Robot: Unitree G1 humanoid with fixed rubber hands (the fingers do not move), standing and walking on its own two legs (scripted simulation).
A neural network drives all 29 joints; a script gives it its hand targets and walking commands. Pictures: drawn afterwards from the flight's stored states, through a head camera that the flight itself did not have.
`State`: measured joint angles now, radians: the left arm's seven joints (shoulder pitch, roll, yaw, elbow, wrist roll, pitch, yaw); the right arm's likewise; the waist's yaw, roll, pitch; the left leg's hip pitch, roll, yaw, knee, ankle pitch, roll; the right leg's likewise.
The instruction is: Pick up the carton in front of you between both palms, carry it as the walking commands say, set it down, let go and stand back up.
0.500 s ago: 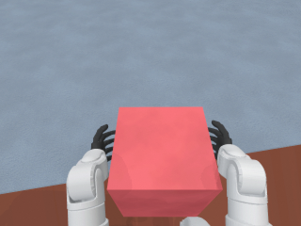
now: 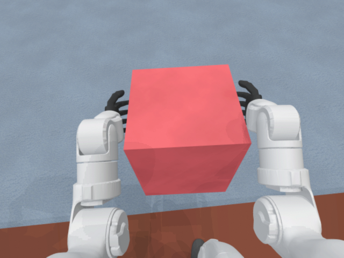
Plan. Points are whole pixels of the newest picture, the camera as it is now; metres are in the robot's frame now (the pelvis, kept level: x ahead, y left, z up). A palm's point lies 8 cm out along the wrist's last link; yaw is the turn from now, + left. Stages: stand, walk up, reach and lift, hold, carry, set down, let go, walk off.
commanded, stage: carry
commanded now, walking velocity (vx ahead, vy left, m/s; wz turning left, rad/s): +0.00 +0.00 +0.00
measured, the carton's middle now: (183, 136) +0.37 +0.00 +0.03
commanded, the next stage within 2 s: none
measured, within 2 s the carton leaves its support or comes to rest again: neither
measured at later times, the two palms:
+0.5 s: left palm (93, 107) +0.40 +0.19 +0.12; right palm (234, 97) +0.41 -0.11 +0.13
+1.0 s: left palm (86, 120) +0.36 +0.19 +0.12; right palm (235, 109) +0.38 -0.11 +0.13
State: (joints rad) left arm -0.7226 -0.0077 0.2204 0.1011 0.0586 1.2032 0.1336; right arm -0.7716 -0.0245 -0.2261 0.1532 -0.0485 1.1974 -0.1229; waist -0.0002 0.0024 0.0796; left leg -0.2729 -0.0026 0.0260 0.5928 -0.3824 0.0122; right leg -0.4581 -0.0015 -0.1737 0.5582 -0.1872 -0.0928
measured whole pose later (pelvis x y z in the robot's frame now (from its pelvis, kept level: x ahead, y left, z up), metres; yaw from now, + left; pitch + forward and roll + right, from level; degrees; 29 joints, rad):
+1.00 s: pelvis +0.02 +0.03 +0.00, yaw +1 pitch +2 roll -1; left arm -0.65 -0.01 0.20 0.14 0.05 1.22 0.13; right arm -0.66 0.01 -0.22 0.16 -0.06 1.21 -0.12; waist 0.01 0.01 -0.04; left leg -0.18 -0.04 0.04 0.56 -0.42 0.06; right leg -0.38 0.00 -0.13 0.56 -0.22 -0.06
